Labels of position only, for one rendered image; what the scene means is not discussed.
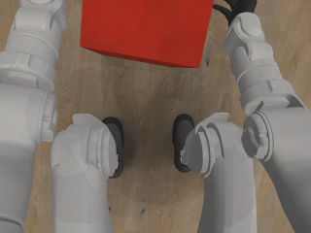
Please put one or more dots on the robot right thigh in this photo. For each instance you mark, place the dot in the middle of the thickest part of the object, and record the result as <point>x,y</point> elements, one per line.
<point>229,200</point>

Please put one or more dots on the robot right upper arm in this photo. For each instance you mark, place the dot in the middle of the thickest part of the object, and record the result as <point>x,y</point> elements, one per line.
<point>281,140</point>

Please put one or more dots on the robot left upper arm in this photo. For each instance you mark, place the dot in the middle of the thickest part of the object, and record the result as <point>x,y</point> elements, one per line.
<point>28,118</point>

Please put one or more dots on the robot thigh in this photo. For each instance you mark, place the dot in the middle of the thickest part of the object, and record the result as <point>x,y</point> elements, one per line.
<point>79,191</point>
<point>229,200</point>

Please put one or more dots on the robot left forearm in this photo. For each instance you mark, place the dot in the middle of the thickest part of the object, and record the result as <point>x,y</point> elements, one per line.
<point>33,44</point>

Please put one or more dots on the robot right forearm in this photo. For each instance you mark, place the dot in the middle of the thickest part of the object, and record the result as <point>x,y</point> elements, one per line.
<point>257,74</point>

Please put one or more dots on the robot right hand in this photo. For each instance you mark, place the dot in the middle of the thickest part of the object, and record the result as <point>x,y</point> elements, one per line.
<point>237,7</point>

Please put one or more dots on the robot left thigh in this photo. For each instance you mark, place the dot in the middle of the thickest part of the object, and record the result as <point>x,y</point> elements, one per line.
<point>79,191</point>

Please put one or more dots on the carton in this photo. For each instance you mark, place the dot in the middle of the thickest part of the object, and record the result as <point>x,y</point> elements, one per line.
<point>169,33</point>

